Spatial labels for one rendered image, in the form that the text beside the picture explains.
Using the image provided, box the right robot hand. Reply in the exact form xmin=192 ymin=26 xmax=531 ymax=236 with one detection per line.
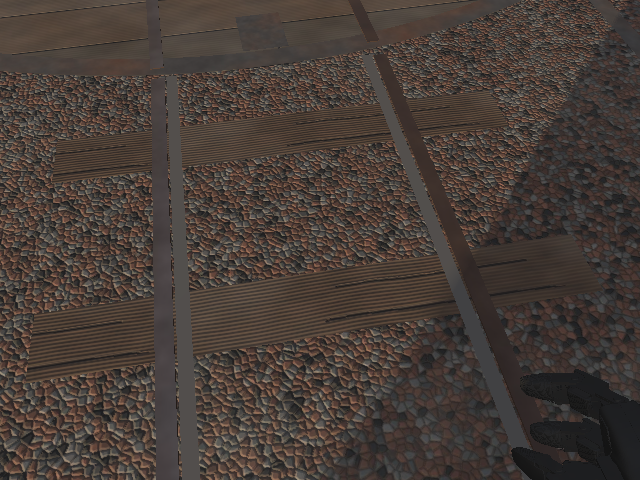
xmin=511 ymin=369 xmax=640 ymax=480

